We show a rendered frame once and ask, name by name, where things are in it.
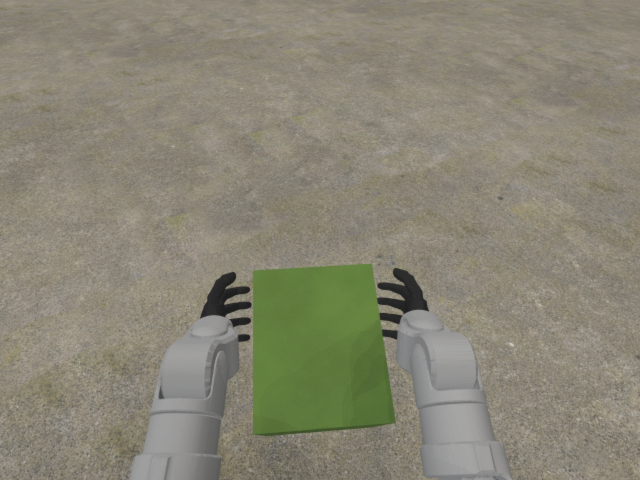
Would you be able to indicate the left robot hand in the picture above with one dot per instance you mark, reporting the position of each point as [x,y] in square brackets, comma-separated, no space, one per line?
[217,297]

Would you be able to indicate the robot left forearm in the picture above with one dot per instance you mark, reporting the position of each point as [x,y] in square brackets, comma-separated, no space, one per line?
[183,432]

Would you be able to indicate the carton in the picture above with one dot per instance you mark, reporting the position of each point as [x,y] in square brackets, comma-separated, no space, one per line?
[319,361]

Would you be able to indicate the robot right forearm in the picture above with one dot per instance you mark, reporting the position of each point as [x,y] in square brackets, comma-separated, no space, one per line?
[459,442]

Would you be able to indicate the right robot hand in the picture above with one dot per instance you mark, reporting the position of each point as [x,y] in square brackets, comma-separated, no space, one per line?
[412,294]

